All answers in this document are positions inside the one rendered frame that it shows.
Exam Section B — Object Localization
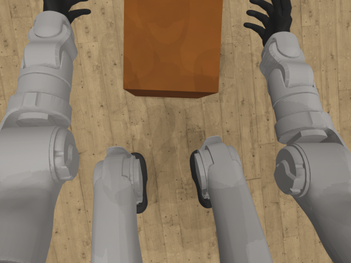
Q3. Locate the robot right upper arm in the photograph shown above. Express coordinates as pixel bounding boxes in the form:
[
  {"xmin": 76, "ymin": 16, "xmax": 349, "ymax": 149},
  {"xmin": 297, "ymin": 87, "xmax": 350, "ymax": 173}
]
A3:
[{"xmin": 274, "ymin": 142, "xmax": 351, "ymax": 263}]

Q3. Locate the right robot hand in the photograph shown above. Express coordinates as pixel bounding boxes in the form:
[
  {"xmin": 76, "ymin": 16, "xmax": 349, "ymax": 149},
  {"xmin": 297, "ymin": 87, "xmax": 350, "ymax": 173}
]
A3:
[{"xmin": 244, "ymin": 0, "xmax": 292, "ymax": 46}]

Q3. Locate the left robot hand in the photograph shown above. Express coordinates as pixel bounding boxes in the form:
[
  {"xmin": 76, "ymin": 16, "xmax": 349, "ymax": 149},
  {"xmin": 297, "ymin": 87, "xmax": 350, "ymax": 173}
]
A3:
[{"xmin": 43, "ymin": 0, "xmax": 91, "ymax": 24}]

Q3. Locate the carton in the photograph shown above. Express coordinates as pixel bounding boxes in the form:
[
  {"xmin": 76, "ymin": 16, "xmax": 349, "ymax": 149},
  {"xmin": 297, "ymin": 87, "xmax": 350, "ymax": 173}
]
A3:
[{"xmin": 123, "ymin": 0, "xmax": 223, "ymax": 99}]

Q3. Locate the robot right shin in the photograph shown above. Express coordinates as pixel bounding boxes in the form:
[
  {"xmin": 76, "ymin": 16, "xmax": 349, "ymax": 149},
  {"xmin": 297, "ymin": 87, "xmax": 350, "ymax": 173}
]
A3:
[{"xmin": 200, "ymin": 135, "xmax": 242, "ymax": 199}]

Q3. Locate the robot left upper arm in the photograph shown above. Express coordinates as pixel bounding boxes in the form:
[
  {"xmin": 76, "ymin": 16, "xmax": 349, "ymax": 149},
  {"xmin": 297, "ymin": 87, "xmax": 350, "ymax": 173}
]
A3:
[{"xmin": 0, "ymin": 126, "xmax": 80, "ymax": 263}]

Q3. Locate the left robot forearm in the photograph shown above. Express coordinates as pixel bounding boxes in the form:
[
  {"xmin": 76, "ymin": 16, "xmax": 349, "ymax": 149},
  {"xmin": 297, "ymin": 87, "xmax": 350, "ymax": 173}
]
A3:
[{"xmin": 0, "ymin": 11, "xmax": 78, "ymax": 131}]

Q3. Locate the right robot forearm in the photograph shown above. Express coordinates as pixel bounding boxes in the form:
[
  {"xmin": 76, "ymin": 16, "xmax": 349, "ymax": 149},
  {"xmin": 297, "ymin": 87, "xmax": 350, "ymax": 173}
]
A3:
[{"xmin": 259, "ymin": 31, "xmax": 351, "ymax": 154}]

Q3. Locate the robot left foot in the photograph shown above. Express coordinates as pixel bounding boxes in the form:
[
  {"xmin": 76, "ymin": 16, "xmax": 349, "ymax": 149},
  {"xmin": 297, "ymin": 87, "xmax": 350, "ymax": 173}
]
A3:
[{"xmin": 131, "ymin": 152, "xmax": 148, "ymax": 214}]

